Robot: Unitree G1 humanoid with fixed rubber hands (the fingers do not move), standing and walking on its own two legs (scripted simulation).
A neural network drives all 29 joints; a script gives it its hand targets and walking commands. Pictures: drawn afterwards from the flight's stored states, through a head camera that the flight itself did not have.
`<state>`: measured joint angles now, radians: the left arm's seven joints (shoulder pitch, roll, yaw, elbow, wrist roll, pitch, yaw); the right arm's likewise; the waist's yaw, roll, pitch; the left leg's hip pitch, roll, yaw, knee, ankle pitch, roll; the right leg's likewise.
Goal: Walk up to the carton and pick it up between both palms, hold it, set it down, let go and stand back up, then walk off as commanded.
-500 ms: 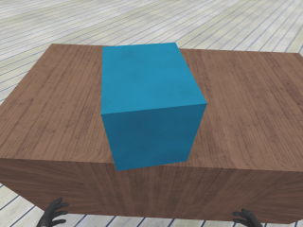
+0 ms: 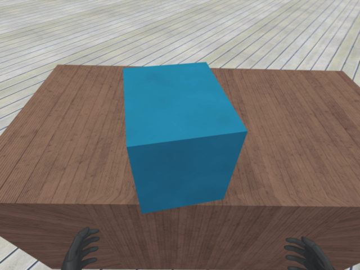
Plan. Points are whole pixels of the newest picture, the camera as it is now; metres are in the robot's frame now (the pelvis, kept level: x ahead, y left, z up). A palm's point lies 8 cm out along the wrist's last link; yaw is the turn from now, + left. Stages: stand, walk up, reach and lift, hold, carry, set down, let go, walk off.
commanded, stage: reach and lift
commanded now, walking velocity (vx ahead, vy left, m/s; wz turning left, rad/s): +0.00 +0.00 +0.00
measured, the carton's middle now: (174, 135) +0.46 +0.06 +0.05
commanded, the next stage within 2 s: none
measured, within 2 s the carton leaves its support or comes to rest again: neither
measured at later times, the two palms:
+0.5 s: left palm (89, 255) +0.16 +0.19 +0.03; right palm (329, 261) +0.18 -0.26 +0.03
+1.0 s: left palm (87, 215) +0.22 +0.20 +0.08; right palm (319, 220) +0.24 -0.24 +0.06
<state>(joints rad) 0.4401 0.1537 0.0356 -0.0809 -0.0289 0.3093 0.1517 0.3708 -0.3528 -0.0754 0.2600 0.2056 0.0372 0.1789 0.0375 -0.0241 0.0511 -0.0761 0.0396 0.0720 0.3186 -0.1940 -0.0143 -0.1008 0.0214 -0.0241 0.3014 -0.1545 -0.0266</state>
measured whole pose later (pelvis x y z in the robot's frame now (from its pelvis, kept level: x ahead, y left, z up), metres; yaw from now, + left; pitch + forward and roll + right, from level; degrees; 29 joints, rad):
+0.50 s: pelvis +0.00 -0.02 +0.00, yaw +0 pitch -1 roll +0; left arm 0.47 0.09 -0.01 -0.27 -0.06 0.21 0.21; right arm 0.41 -0.40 -0.02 0.03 0.34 -0.03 0.16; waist 0.04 -0.04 0.03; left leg -0.10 0.05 0.06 0.32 -0.18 -0.04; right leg -0.15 0.04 -0.02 0.35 -0.17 -0.05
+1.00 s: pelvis -0.01 -0.02 +0.00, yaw -1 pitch -2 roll +1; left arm 0.21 0.13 0.09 -0.39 -0.12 0.50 0.19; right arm 0.18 -0.43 0.01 -0.08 0.42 0.18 0.04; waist 0.05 -0.02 0.06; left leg -0.08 0.05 0.06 0.27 -0.16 -0.04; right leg -0.14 0.05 0.00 0.31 -0.14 -0.05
